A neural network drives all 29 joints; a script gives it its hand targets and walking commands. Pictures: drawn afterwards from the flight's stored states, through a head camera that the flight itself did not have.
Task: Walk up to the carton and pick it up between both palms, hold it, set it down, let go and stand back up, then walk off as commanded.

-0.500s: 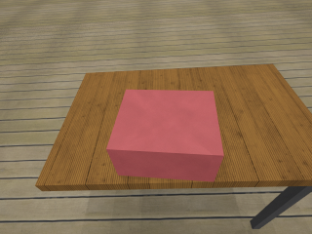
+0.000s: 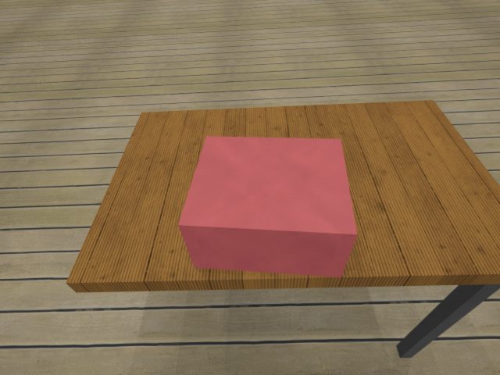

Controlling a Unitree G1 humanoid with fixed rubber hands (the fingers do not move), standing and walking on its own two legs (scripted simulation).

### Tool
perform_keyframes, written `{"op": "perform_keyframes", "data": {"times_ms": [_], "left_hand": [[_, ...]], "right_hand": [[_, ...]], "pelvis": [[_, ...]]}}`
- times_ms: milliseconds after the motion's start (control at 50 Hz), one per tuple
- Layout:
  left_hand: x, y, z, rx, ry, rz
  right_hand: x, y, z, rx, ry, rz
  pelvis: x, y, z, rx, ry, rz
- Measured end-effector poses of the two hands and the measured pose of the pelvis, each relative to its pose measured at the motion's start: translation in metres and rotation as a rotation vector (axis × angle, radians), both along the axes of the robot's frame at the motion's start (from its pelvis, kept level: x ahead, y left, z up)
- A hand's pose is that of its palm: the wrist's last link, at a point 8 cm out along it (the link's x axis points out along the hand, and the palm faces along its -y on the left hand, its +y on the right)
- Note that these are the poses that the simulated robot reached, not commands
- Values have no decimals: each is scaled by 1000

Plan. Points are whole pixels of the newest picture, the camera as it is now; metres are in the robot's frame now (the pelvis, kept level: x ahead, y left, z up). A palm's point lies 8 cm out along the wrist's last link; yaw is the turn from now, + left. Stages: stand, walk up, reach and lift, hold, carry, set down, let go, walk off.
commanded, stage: walk up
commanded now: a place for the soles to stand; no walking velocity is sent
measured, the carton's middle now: (269, 201) +0.44 +0.00 +0.01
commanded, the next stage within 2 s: reach and lift in 0.82 s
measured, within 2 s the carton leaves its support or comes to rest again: neither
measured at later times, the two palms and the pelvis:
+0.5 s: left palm out of the picture +0.05 +0.31 -0.10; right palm out of the picture +0.08 -0.30 -0.11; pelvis +0.01 +0.00 +0.00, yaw +0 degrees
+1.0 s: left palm out of the picture +0.11 +0.31 -0.10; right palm out of the picture +0.12 -0.30 -0.13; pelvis +0.00 +0.00 -0.02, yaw +4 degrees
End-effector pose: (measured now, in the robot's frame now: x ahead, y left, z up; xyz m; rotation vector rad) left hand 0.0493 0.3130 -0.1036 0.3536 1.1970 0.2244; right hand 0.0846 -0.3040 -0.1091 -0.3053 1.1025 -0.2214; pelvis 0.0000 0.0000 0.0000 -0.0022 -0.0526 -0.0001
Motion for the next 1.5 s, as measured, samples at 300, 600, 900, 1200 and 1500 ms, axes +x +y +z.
{"op": "perform_keyframes", "data": {"times_ms": [300, 600, 900, 1200, 1500], "left_hand": [[-2, 1, 0, 0, 23, 5], [5, 3, -1, -4, 41, 4], [8, 3, -1, 4, 55, 28], [112, -22, 18, 43, -102, -11], [122, -29, 45, -76, -300, -47]], "right_hand": [[-6, 0, -2, 1, 33, -7], [0, 2, -1, -4, 60, -10], [4, 1, -3, 6, 31, -17], [106, 18, 4, 42, -228, 165], [66, 21, 48, -29, -219, 180]], "pelvis": [[2, 0, 1, 0, 8, 0], [11, 3, 3, -5, 27, -1], [8, 2, 1, -4, 22, 3], [6, -9, -24, 10, -9, 76], [16, 3, -1, -8, -8, 73]]}}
